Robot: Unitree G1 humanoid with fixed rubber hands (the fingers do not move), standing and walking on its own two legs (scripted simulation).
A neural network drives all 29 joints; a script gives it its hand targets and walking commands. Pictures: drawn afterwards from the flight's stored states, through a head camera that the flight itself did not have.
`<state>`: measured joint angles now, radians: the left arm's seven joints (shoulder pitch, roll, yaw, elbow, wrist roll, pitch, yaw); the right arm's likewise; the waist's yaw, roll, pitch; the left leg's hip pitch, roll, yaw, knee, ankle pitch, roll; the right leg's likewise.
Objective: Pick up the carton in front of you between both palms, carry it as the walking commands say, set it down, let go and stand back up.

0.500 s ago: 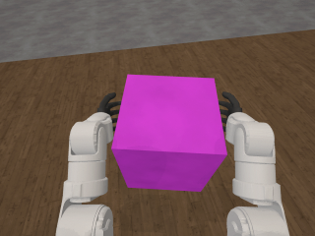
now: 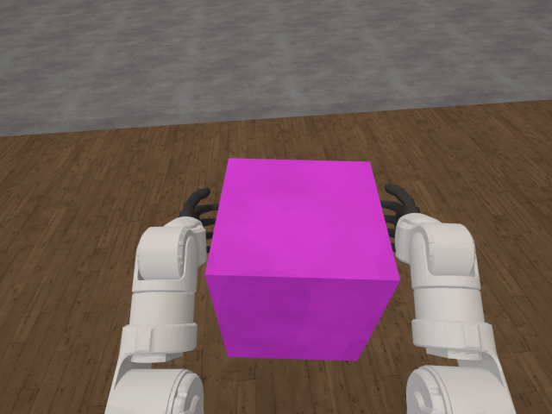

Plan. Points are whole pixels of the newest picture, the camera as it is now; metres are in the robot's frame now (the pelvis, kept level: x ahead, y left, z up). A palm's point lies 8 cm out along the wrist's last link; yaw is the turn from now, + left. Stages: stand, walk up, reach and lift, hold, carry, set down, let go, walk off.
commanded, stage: carry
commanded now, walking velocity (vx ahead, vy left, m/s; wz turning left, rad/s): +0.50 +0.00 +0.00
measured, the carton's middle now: (295, 263) +0.35 +0.01 +0.02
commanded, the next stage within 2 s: none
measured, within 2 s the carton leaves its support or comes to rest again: neither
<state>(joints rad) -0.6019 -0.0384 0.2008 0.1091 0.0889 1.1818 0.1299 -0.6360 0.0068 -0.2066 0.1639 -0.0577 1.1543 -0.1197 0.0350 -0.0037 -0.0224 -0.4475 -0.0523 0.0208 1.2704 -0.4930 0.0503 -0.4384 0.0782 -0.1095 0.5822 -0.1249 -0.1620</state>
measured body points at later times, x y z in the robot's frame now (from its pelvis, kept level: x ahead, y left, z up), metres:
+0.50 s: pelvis +0.31 +0.04 -0.04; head +0.33 +0.04 +0.41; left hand +0.69 +0.17 +0.07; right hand +0.67 -0.13 +0.07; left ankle +0.36 +0.08 -0.76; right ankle +0.18 -0.07 -0.65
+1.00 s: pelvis +0.61 +0.00 -0.07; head +0.62 -0.01 +0.38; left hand +0.96 +0.15 +0.02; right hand +0.97 -0.15 +0.02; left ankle +0.47 +0.10 -0.68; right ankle +0.66 -0.05 -0.79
